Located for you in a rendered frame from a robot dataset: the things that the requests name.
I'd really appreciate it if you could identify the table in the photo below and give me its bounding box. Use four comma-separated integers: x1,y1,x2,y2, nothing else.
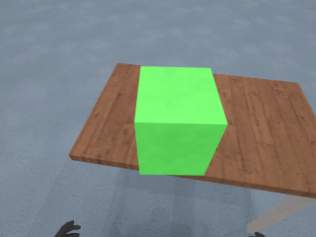
68,63,316,234

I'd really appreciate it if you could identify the carton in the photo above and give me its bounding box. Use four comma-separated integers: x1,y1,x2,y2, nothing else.
134,66,228,176

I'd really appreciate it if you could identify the left robot hand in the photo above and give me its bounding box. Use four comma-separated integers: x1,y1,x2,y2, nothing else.
54,220,81,237

